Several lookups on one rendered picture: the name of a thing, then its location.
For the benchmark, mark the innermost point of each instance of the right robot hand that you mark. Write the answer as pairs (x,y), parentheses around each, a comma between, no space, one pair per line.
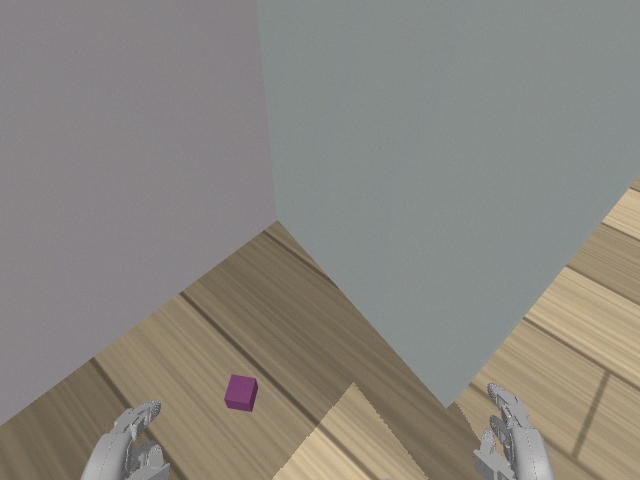
(523,445)

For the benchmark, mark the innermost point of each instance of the left robot hand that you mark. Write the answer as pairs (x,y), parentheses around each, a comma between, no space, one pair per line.
(113,458)

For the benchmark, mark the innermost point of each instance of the cube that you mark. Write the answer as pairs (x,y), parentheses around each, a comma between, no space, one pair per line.
(241,393)

